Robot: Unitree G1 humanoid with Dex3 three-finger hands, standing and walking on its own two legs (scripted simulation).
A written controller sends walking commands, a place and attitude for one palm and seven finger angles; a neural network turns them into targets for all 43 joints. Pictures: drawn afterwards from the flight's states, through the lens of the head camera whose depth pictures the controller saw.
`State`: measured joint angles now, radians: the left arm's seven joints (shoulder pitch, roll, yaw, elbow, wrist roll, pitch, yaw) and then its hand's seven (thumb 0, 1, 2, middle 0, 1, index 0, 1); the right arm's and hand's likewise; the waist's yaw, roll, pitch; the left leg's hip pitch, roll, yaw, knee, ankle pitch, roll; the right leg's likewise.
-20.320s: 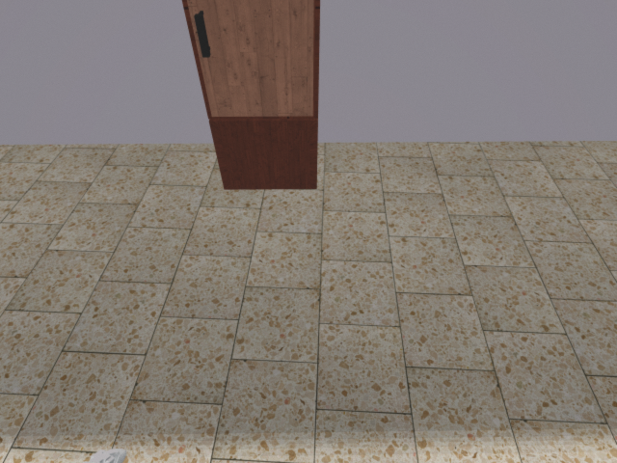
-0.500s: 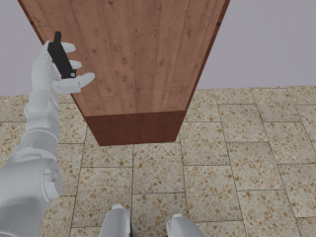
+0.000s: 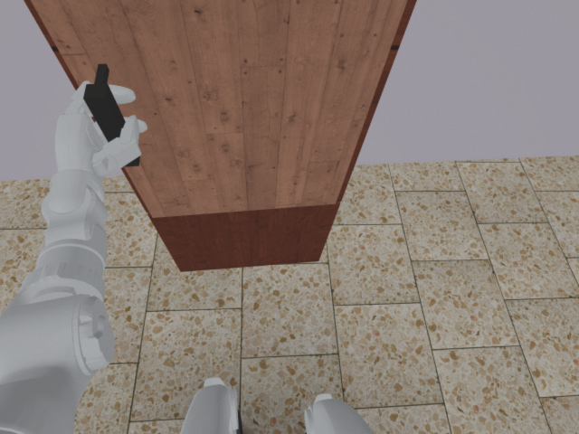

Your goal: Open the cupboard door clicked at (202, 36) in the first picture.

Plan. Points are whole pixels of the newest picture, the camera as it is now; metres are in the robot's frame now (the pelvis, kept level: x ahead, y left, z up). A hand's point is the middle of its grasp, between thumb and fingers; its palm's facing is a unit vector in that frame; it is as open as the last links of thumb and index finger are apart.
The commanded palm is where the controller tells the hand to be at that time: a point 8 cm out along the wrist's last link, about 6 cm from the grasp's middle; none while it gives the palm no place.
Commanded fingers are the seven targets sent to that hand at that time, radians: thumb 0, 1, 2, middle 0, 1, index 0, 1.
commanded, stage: pull the door open along its arc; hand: left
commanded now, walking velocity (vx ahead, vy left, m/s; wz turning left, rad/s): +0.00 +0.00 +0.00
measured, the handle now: (117, 117) +0.54 +0.21 +0.07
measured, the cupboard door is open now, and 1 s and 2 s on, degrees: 1 42 39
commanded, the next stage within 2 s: open thumb and fingers to let go in 0.90 s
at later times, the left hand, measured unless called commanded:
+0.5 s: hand (156, 213) +0.38 +0.14 +0.08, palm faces +0.33 -0.94 +0.08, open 6.1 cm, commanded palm +0.32 +0.17 +0.07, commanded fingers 0.00 0.90 0.90 -0.40 -1.35 -0.40 -1.35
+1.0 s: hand (242, 307) +0.26 +0.04 +0.08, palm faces +0.32 -0.95 -0.02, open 6.2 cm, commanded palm +0.22 +0.09 +0.07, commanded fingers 0.00 0.83 0.87 -0.40 -1.34 -0.40 -1.34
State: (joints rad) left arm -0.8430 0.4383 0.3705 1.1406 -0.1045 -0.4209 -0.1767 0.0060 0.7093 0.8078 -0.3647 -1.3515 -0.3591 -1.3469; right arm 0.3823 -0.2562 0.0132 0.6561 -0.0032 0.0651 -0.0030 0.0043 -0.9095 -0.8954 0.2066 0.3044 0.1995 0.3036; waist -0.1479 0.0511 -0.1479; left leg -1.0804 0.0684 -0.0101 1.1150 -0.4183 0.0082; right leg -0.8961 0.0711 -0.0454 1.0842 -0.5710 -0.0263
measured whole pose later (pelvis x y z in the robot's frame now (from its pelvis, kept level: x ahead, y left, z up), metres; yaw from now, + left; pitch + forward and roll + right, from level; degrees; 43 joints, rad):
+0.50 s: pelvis +0.01 +0.00 +0.02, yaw +1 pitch +16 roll -2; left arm -0.24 0.03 0.11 0.46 -0.09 -0.38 0.27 0.01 0.67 0.75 -0.34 -1.35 -0.37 -1.34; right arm 0.28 -0.23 -0.02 0.58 -0.03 0.05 0.04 0.01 -0.91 -0.90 0.20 0.30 0.20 0.30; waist -0.03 0.04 -0.18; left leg -0.89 0.04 0.02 1.02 -0.41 0.01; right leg -0.72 0.04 -0.02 1.02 -0.57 -0.02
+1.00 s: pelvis +0.01 -0.04 +0.02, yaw +4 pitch +10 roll +0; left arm 0.26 -0.06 -0.30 0.05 0.08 -0.26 0.51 0.00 0.65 0.71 -0.33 -1.34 -0.36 -1.35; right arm 0.21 -0.18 0.03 0.51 -0.05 0.01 0.02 0.01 -0.91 -0.90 0.21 0.30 0.20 0.30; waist -0.02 0.05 -0.17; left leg -0.77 0.03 -0.04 0.98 -0.39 -0.04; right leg -0.59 0.04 -0.08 1.00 -0.59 -0.07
